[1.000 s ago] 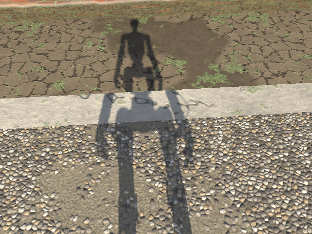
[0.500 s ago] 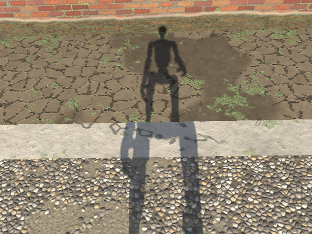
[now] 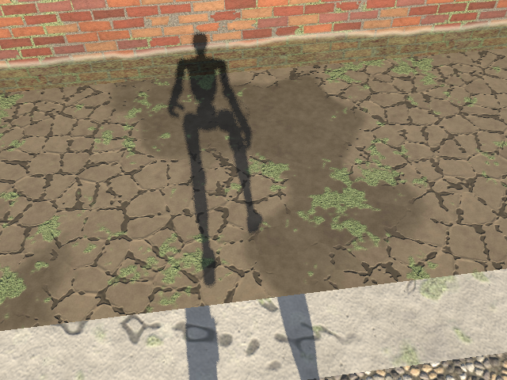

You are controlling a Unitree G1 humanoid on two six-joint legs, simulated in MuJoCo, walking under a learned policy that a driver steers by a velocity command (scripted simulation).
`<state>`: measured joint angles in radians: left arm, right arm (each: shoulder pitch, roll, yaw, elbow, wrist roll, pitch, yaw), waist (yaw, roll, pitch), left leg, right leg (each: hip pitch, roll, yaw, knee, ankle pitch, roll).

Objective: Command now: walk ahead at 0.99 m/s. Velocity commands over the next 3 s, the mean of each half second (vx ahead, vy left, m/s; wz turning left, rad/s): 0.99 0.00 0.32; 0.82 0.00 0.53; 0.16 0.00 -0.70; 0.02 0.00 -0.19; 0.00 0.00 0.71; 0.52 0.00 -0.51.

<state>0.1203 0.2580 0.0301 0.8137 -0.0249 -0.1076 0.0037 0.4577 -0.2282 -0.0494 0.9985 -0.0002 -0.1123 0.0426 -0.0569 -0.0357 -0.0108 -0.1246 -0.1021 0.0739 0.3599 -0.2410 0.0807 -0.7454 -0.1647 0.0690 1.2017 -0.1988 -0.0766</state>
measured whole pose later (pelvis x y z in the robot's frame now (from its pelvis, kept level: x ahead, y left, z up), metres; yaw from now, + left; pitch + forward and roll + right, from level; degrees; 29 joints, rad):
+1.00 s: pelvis +0.56 +0.01 -0.06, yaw +26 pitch +0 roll +1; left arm 0.10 0.27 -0.04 0.63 0.03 0.06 -0.02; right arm 0.05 -0.19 0.07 0.53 -0.06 0.02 0.00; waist 0.02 -0.04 0.03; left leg -0.57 -0.12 0.06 0.90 -0.33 0.12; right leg -0.49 -0.02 0.21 0.97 -0.45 0.05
